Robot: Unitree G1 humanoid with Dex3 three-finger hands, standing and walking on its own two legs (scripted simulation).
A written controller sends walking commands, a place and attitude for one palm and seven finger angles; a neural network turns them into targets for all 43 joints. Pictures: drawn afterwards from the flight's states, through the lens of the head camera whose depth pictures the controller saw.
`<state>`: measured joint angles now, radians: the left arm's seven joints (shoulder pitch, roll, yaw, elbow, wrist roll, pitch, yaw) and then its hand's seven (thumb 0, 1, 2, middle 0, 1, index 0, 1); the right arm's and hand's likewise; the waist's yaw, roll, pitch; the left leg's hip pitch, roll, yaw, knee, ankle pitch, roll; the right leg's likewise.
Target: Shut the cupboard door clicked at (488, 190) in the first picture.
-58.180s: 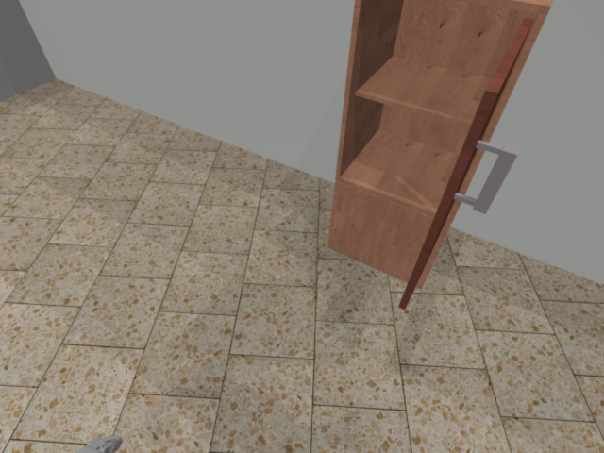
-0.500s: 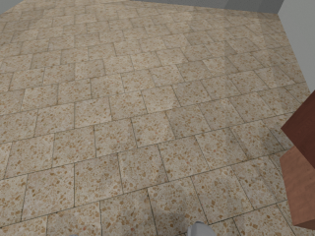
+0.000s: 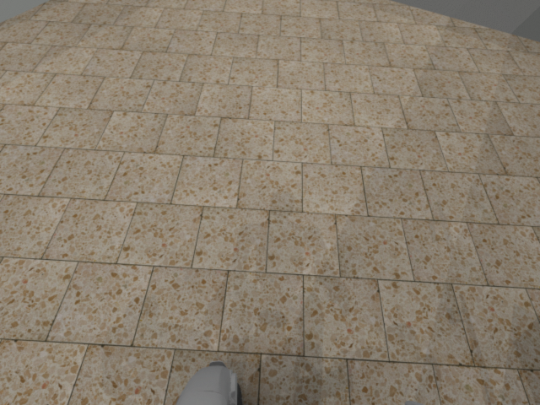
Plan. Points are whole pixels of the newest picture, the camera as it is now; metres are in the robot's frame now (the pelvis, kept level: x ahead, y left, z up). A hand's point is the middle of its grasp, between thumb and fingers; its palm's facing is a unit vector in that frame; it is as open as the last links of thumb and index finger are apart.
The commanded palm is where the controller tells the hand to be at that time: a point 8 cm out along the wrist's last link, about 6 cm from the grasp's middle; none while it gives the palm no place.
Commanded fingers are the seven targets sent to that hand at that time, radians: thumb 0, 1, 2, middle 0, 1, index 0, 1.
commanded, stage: turn to face it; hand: left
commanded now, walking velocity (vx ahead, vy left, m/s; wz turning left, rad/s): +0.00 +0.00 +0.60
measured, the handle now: out of the picture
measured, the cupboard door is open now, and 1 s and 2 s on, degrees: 28 28 28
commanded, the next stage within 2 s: none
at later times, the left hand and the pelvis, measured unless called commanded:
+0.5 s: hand (155, 377) +0.17 +0.20 -0.16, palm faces -0.09 -0.97 -0.23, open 7.4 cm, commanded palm none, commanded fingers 0.00 0.90 0.90 -0.20 -0.30 -0.20 -0.30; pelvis +0.09 +0.02 +0.00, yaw -9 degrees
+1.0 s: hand (180, 318) +0.27 +0.19 -0.18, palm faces -0.36 -0.91 -0.21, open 7.4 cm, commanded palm none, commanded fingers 0.00 0.90 0.90 -0.20 -0.30 -0.20 -0.30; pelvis +0.12 +0.03 -0.01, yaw -26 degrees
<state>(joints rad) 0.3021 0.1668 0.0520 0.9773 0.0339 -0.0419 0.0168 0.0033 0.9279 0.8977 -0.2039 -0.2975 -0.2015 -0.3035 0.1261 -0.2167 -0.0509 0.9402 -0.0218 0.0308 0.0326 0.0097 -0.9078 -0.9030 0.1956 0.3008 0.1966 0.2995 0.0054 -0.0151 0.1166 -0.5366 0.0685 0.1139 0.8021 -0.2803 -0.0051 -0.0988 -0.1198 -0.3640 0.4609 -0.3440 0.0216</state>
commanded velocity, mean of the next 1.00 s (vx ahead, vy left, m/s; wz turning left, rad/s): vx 0.00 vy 0.00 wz -0.59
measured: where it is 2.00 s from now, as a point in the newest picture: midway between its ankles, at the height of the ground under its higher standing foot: outside the picture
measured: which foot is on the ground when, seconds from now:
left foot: up 0.00-0.06, down 0.08-0.56, up 0.58-0.94, down 0.96-1.00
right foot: down 0.00-0.06, up 0.08-0.52, down 0.54-0.96, up 0.98-1.00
